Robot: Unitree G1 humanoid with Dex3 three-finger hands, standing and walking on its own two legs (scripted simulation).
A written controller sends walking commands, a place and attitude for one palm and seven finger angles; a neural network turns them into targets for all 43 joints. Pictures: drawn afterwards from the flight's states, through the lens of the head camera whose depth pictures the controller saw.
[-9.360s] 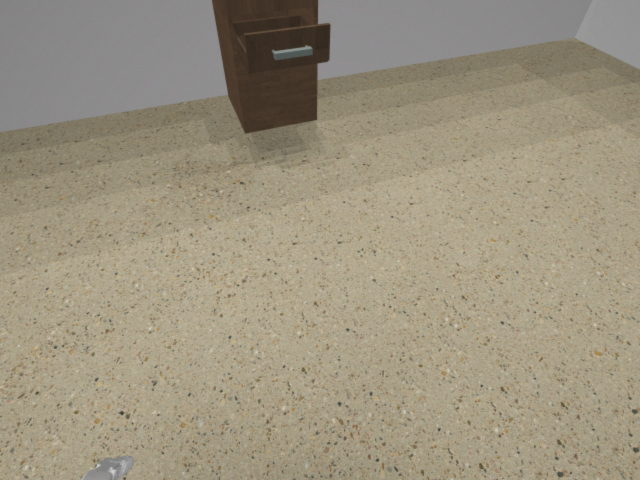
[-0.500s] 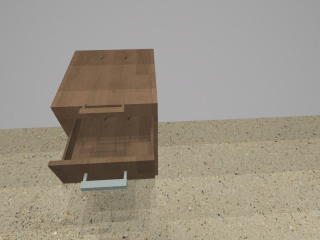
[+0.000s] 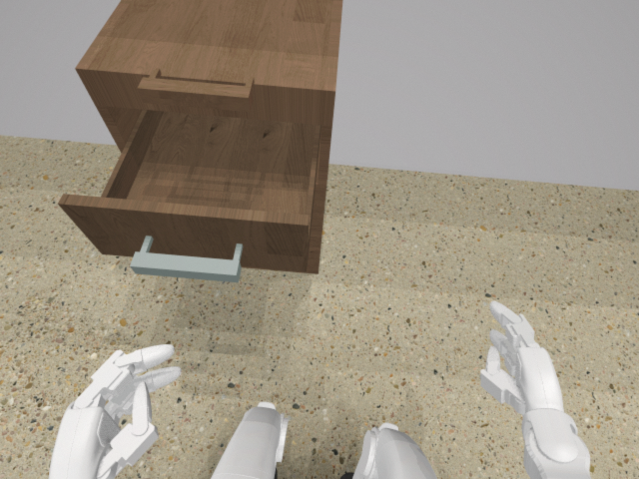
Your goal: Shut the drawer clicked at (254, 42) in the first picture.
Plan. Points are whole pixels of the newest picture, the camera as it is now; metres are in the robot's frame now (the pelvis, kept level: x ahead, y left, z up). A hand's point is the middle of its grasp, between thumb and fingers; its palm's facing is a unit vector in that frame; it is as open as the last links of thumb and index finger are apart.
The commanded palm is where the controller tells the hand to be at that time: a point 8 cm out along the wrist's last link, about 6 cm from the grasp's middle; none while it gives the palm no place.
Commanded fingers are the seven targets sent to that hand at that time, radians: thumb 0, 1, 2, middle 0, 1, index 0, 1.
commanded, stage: raise the hand and make a fist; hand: left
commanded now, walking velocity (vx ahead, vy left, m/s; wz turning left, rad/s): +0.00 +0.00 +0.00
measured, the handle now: (190, 256) +0.43 +0.28 -0.12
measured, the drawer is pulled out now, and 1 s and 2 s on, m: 0.22 0.22 0.22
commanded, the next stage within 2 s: bring the fist close to the handle in 1.38 s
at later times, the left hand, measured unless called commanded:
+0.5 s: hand (146, 374) +0.21 +0.23 +0.01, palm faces +0.10 -0.99 -0.13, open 3.2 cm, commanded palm +0.19 +0.28 +0.01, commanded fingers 0.00 0.90 0.90 -1.24 -1.43 -1.24 -1.43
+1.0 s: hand (160, 366) +0.23 +0.23 -0.02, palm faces +0.01 -1.00 +0.01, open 3.2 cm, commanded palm +0.21 +0.27 -0.02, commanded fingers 0.00 0.90 0.90 -1.40 -1.60 -1.40 -1.60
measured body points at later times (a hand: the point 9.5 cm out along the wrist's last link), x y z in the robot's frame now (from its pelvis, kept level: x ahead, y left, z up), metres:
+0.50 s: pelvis -0.03 -0.01 -0.01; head +0.08 -0.01 +0.42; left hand +0.20 +0.28 +0.02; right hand +0.11 -0.28 -0.12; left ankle +0.03 +0.13 -0.61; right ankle +0.03 -0.07 -0.61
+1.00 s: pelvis -0.02 +0.06 -0.04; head +0.10 +0.08 +0.40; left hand +0.22 +0.28 -0.02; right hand +0.20 -0.16 -0.11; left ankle +0.03 +0.13 -0.61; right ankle +0.03 -0.07 -0.61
